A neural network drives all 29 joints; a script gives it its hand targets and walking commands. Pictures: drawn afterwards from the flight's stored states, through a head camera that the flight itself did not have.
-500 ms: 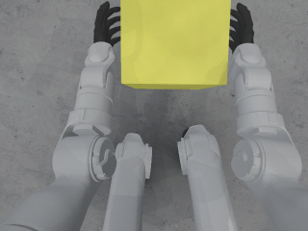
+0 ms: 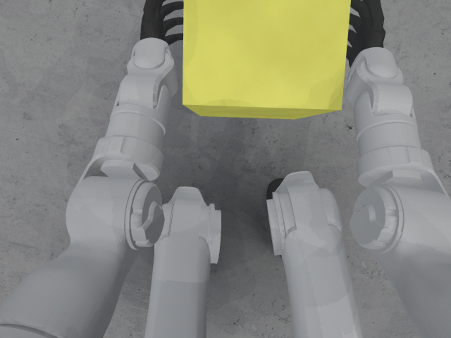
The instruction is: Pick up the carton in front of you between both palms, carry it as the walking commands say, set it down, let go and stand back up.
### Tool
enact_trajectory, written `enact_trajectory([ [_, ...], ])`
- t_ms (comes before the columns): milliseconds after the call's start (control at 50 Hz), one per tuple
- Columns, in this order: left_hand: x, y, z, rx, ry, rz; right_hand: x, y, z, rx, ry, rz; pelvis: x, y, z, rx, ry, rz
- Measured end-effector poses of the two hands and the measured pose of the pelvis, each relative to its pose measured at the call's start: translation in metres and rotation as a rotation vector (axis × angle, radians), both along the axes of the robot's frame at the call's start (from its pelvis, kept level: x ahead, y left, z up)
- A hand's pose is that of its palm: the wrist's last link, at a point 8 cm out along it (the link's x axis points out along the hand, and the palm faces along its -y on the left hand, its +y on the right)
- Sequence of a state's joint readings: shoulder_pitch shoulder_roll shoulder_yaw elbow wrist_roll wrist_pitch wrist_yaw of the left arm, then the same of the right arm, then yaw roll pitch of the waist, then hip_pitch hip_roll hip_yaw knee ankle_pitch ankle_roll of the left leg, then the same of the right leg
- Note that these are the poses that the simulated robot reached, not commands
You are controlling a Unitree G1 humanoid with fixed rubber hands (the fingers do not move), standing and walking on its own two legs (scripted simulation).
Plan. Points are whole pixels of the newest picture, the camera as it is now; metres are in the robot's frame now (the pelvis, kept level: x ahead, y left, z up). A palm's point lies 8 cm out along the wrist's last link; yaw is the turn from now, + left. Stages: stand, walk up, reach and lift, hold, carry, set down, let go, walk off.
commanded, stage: set down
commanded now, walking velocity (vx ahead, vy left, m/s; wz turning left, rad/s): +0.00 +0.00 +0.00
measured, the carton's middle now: (255, 55) +0.52 -0.08 -0.23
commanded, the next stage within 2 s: none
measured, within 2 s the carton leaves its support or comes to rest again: rests again in 0.32 s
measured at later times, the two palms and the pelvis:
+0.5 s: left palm (153, 47) +0.53 +0.08 -0.18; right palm (353, 57) +0.48 -0.22 -0.18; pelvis +0.00 +0.00 -0.01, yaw +0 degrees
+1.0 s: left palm (136, 57) +0.53 +0.12 -0.20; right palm (369, 66) +0.47 -0.26 -0.20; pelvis -0.01 +0.00 -0.01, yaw +0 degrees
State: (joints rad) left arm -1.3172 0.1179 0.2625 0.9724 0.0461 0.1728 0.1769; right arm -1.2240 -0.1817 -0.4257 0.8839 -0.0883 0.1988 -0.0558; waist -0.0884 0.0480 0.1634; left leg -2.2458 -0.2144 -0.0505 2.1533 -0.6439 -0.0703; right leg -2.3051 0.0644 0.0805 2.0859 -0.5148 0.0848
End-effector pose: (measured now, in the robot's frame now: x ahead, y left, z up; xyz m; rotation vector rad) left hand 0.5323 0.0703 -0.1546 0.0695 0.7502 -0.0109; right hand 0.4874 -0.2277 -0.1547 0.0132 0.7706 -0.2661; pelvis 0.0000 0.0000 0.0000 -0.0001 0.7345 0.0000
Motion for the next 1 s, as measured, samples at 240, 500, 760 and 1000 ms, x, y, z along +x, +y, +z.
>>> enact_trajectory([
  [240,-0.003,0.008,-0.016,0.021,0.025,-0.012,-0.004,0.006,-0.018,0.011,0.030,0.039,-0.003,-0.002,-0.004,-0.002,-0.039,0.006],
  [500,-0.002,0.011,-0.024,0.012,0.030,-0.045,-0.003,0.004,-0.026,0.019,0.036,0.070,-0.005,-0.002,-0.011,-0.007,-0.062,0.010],
  [760,0.000,0.013,-0.025,0.001,0.024,-0.083,-0.002,0.003,-0.028,0.029,0.028,0.089,-0.009,-0.001,-0.013,-0.012,-0.079,0.006],
  [1000,-0.006,0.045,-0.049,0.047,0.013,-0.035,-0.016,-0.033,-0.049,-0.033,0.032,-0.020,-0.011,-0.005,-0.015,-0.007,-0.093,-0.001],
])
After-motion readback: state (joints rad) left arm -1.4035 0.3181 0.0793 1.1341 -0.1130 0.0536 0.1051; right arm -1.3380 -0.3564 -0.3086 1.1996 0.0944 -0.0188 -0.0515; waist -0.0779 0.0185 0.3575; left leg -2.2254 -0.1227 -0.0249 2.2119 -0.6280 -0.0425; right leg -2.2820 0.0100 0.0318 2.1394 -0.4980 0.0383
